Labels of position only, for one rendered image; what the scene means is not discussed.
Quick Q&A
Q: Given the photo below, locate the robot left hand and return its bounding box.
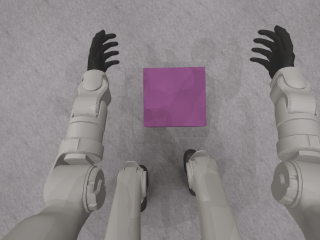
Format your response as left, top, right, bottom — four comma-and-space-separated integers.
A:
87, 29, 120, 73

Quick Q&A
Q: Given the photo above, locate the robot right upper arm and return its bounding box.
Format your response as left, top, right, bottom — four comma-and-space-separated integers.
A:
271, 159, 320, 240

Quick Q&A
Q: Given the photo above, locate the right robot shin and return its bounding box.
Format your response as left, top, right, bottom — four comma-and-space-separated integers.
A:
190, 150, 219, 190

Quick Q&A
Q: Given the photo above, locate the carton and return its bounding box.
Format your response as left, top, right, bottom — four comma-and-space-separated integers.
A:
143, 66, 207, 128

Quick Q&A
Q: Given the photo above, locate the right robot foot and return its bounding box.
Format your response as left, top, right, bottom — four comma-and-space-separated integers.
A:
183, 149, 196, 197

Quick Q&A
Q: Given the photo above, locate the robot left upper arm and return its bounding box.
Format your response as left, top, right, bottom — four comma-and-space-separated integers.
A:
1, 165, 106, 240

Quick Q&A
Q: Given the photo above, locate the robot right hand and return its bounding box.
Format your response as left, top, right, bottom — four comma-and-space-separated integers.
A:
250, 25, 295, 79

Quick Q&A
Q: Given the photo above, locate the left robot forearm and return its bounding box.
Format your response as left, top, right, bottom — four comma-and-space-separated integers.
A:
43, 69, 112, 205

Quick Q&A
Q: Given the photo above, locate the right robot forearm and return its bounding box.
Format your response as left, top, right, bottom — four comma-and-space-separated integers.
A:
269, 66, 320, 164

